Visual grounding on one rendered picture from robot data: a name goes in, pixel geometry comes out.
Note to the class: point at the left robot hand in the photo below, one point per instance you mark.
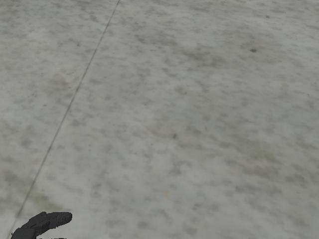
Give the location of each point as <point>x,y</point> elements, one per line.
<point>41,223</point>

